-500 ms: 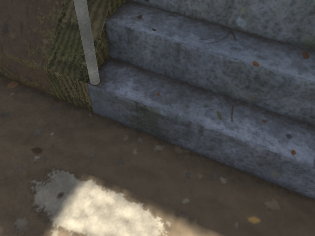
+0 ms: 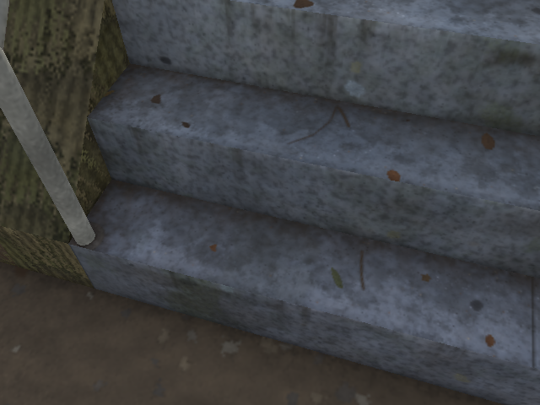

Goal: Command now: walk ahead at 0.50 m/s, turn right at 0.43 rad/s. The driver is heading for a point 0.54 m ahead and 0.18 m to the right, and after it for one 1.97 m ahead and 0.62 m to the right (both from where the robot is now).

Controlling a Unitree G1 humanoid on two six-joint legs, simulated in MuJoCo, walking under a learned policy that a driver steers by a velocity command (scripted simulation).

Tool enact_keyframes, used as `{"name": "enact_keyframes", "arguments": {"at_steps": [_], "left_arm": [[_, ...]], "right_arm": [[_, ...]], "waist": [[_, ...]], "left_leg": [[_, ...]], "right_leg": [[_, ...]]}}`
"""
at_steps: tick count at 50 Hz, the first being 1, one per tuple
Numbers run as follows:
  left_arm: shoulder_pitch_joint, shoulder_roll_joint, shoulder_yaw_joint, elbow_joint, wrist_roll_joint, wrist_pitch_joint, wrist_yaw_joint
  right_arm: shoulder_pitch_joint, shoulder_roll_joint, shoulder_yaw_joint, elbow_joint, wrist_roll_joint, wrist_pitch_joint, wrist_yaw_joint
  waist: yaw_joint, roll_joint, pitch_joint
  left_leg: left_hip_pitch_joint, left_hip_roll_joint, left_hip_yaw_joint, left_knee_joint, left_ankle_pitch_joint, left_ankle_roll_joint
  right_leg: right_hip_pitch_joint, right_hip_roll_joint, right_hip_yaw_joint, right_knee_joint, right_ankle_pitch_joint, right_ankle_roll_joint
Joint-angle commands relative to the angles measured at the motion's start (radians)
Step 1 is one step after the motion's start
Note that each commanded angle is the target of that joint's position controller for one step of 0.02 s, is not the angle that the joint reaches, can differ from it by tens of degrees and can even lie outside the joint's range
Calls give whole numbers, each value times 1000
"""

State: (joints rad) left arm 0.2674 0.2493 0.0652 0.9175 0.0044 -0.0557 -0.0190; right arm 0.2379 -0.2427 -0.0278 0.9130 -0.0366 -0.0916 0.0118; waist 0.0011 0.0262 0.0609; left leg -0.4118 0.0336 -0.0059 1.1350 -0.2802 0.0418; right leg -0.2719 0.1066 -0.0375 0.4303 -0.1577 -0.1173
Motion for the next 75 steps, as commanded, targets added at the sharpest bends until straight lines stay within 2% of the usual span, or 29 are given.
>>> {"name": "enact_keyframes", "arguments": {"at_steps": [1, 11, 14, 16, 17, 18, 19, 20, 22, 26, 35, 38, 40, 41, 42, 43, 45, 50, 56, 58, 59, 60, 61, 62, 64, 66, 68, 71, 75], "left_arm": [[44, 120, 26, -23, -9, -32, 5], [178, 144, 35, 5, 0, -22, 17], [125, 161, 41, -22, 10, -24, 28], [78, 170, 42, -39, 4, -32, 26], [69, 146, 33, -48, -8, -42, 19], [88, 65, 8, -83, -39, -50, 17], [206, 51, 4, -87, -49, -32, 28], [183, 124, 11, -43, -6, -5, 40], [74, 102, 10, -61, 18, 7, 25], [10, 58, -3, -92, 37, 26, 15], [-170, 44, -33, -166, 34, 36, -3], [-182, 48, -31, -179, 40, 29, -2], [-30, 72, -11, -132, 54, 9, 10], [-19, 174, 6, -144, 62, -6, 18], [61, 271, 40, -141, 30, 6, 31], [52, 222, 34, -149, 19, 15, 35], [-95, 143, 11, -176, 8, 22, 32], [-98, 130, 7, -182, 18, 3, 33], [-69, 125, 15, -181, 23, 34, 50], [-88, 132, 20, -194, 13, 50, 53], [-114, 123, 18, -208, -5, 59, 50], [-106, 69, 5, -231, -21, 61, 45], [-19, 56, 7, -248, 6, 66, 47], [-11, 121, 18, -228, 48, 79, 41], [-41, 99, 21, -209, 53, 101, 34], [-20, 56, 3, -190, 42, 122, 23], [-32, 12, -24, -179, 27, 125, 26], [-60, 45, -18, -182, 4, 111, 60], [-7, 99, -5, -162, 20, 70, 80]], "right_arm": [[50, -76, -13, -50, -15, 17, 0], [-321, -62, 9, -191, 3, 15, 3], [-277, -102, 4, -194, 8, -3, -12], [-107, -146, -13, -143, 9, -24, -25], [1, -181, -25, -124, -7, -39, -36], [97, -251, -39, -133, -33, -36, -52], [62, -295, -61, -128, -29, -14, -40], [8, -185, -46, -140, -19, -2, -30], [-76, -73, -13, -159, -7, -1, -24], [-42, -106, -20, -121, 12, -33, -28], [-11, -159, -49, -100, 7, -23, -20], [-8, -163, -52, -110, 15, 1, -20], [-14, -135, -39, -125, 24, 18, -20], [-9, -43, -10, -168, 3, 23, -18], [-30, -60, -3, -205, -1, 33, -27], [-50, -84, -6, -182, -26, 40, -30], [-56, -86, -6, -176, -18, 35, -26], [-21, -41, 16, -178, 0, 66, -46], [-27, -41, 20, -208, 34, 75, -96], [35, -40, 15, -203, 40, 70, -102], [62, -39, 14, -195, 29, 64, -100], [52, -102, -1, -203, -1, 62, -105], [24, -157, -16, -228, -5, 73, -96], [11, -113, -17, -244, 0, 77, -92], [-105, -5, 20, -258, -6, 72, -87], [-122, 9, 34, -235, -9, 67, -83], [-93, -30, 25, -204, 0, 70, -72], [24, -146, -29, -161, 16, 76, -58], [-6, -107, -47, -178, 29, 95, -53]], "waist": [[-29, -46, -46], [85, -95, -40], [51, -113, -63], [-22, -93, -139], [-76, -47, -214], [-103, 87, -340], [-31, 292, -392], [-9, 111, -295], [0, 18, -163], [31, 50, -153], [-5, 128, -156], [-7, 85, -163], [74, -44, -230], [37, -290, -206], [83, -381, -265], [80, -156, -218], [-2, -41, -120], [-29, -116, -175], [3, -166, -175], [-25, -163, -181], [-44, -115, -174], [-23, 66, -147], [10, 271, -170], [-2, 166, -208], [42, 32, -114], [53, 68, -90], [45, 143, -95], [-17, 183, -130], [-1, 81, -135]], "left_leg": [[-110, 53, -28, -57, 38, -37], [-148, -15, 22, -525, 292, -87], [-32, -33, -13, -622, 229, -58], [175, -52, -11, -731, 210, -24], [363, 30, -69, -757, 227, 10], [589, 274, -296, -755, 212, 68], [678, 426, -587, -819, 275, 179], [570, 380, -537, -823, 124, 163], [374, 274, -298, -881, 256, 121], [266, 237, -56, -865, 736, 124], [216, 245, 110, -860, 446, 101], [243, 258, 115, -736, 403, 84], [134, 190, 210, -328, 472, 23], [-134, 99, 236, -77, -58, -45], [-323, -17, 125, 124, -259, -81], [-350, 45, 33, 234, -199, -93], [-282, 72, 14, 171, -54, -105], [-101, -7, 61, 0, -23, -91], [74, -84, 59, -438, -75, -44], [173, -77, 37, -654, 46, -25], [302, -34, 9, -762, 183, -9], [434, 153, -145, -805, 455, 44], [408, 428, -357, -792, 913, 229], [281, 481, -386, -803, 839, 345], [86, 305, -196, -817, 609, 287], [72, 181, -71, -796, 608, 199], [191, 110, -48, -769, 651, 135], [354, 126, -168, -720, 640, 132], [141, 87, -211, -675, 321, 38]], "right_leg": [[74, -265, 323, -246, 205, -147], [177, -191, 301, -160, 429, -68], [197, -207, 349, -65, 530, -38], [194, -174, 353, 105, 632, -7], [107, -126, 332, 266, 526, 9], [-70, -64, 243, 496, 166, 33], [-282, 34, 133, 646, -393, 40], [-326, -62, 134, 733, -331, 39], [-297, -112, 122, 721, -202, 66], [-264, -129, 78, 714, -137, 104], [-111, -142, -22, 305, -90, 87], [-67, -100, -70, 167, -128, 63], [161, -82, -4, 9, -59, 18], [287, -323, 342, -73, 296, -27], [354, -468, 547, -108, 454, -212], [300, -437, 494, -96, 414, -237], [117, -325, 340, -115, 407, -175], [80, -234, 222, -37, 820, -121], [131, -243, 341, 57, 924, -77], [142, -227, 404, 95, 760, -43], [42, -191, 409, 141, 505, -7], [-151, -104, 324, 320, 68, 47], [-260, 62, 146, 592, -504, 105], [-202, -14, 121, 812, -515, 142], [-115, -26, 179, 873, -375, 184], [-47, -14, 156, 685, -327, 208], [-12, -37, 41, 361, -371, 210], [-5, -12, 6, 126, -305, 178], [223, -133, 74, -92, -58, 118]]}}
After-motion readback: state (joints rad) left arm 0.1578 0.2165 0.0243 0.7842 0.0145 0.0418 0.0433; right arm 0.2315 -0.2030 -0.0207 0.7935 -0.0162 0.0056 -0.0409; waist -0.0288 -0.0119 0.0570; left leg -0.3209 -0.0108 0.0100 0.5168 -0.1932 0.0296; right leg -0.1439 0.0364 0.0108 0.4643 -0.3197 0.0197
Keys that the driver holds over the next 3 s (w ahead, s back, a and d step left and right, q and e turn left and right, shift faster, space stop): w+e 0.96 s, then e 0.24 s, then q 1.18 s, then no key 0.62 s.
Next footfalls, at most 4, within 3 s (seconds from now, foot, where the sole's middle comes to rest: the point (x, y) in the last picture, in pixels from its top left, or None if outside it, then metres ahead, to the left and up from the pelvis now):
0.34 left None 0.37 0.10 -0.77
0.80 right None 0.34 -0.12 -0.77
1.20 left None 0.44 -0.02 -0.77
1.50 right None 0.23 -0.11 -0.77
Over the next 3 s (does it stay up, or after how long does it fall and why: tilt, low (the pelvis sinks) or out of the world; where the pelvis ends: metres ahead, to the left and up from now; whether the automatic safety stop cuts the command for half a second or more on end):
stays up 0.17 0.07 0.01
